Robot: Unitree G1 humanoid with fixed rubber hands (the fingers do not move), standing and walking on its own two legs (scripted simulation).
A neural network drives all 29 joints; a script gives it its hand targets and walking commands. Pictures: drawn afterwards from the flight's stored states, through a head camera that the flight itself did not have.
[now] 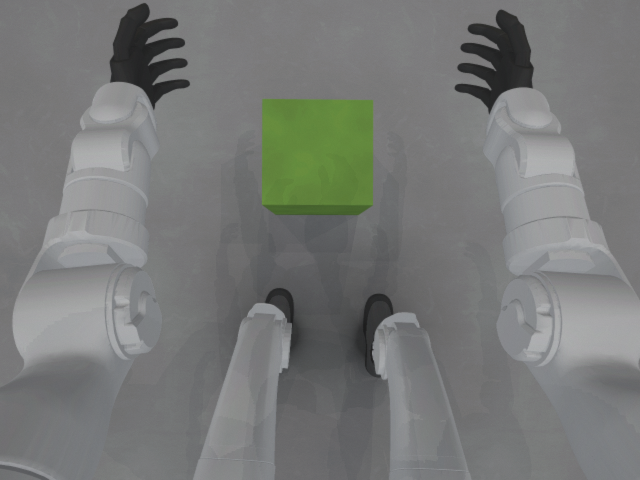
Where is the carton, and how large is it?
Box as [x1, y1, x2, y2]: [262, 99, 372, 214]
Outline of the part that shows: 262,99 262,204 275,214 358,214 372,205 372,100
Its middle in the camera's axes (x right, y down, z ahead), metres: -0.01 -0.17 +0.85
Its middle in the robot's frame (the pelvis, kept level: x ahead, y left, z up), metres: +0.52 +0.04 -0.53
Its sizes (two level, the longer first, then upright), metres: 0.210 0.200 0.250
